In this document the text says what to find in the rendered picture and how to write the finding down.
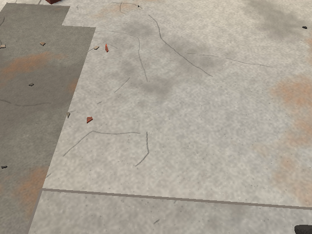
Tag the right robot hand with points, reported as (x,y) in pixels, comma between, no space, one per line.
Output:
(303,229)

